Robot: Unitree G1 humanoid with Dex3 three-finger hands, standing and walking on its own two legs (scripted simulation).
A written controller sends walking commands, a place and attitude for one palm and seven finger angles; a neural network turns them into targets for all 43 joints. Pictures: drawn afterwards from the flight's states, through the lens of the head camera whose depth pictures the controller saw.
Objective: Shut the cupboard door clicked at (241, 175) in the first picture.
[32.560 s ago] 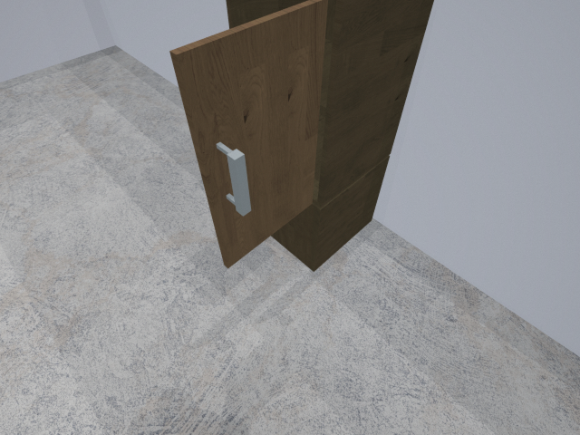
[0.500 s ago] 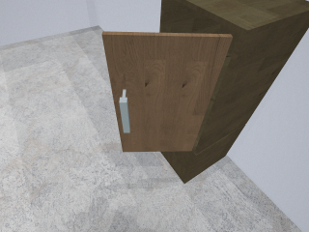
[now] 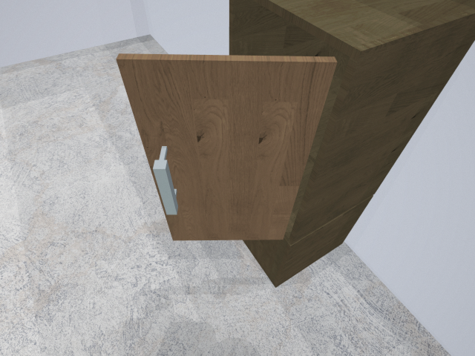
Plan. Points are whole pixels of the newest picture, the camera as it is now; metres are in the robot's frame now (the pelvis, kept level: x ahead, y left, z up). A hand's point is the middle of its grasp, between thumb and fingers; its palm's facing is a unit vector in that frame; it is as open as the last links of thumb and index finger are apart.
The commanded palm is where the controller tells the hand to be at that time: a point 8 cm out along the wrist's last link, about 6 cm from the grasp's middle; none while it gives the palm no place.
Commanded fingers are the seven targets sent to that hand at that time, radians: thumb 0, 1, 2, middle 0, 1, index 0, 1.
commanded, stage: come to a stop and stand still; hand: left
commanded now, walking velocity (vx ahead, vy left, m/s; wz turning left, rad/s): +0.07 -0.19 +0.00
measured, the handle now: (168, 181) +0.46 +0.17 -0.02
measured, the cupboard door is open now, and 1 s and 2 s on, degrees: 59 59 59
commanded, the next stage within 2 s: look again from close up in 0.94 s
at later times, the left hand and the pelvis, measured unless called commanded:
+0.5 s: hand out of the picture +0.06 +0.16 -0.18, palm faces +0.04 -0.98 -0.21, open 7.3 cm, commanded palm none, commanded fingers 0.00 0.90 0.90 -0.20 -0.30 -0.20 -0.30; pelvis +0.03 -0.03 +0.00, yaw +0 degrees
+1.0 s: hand out of the picture +0.02 +0.18 -0.17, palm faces +0.00 -0.98 -0.22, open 7.4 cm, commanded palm none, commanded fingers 0.00 0.90 0.90 -0.20 -0.30 -0.20 -0.30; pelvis +0.01 -0.01 +0.00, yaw +0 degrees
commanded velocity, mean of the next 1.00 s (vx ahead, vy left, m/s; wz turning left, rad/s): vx -0.04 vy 0.05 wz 0.00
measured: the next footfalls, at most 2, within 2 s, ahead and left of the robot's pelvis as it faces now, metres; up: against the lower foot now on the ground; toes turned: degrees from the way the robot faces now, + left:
right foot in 0.04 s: +0.08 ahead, -0.14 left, +0.00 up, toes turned -1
left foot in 0.22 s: +0.08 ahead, +0.07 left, +0.00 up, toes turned +6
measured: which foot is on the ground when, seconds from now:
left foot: down 0.00-0.04, up 0.06-0.20, down 0.22-1.00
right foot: up 0.00-0.02, down 0.04-1.00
